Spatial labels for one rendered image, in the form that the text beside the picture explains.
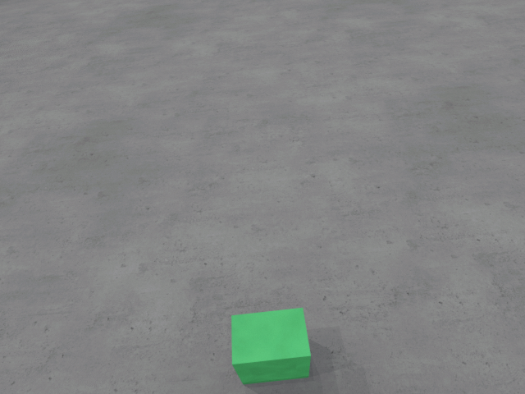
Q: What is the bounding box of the carton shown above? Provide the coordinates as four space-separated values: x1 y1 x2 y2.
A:
231 308 311 385

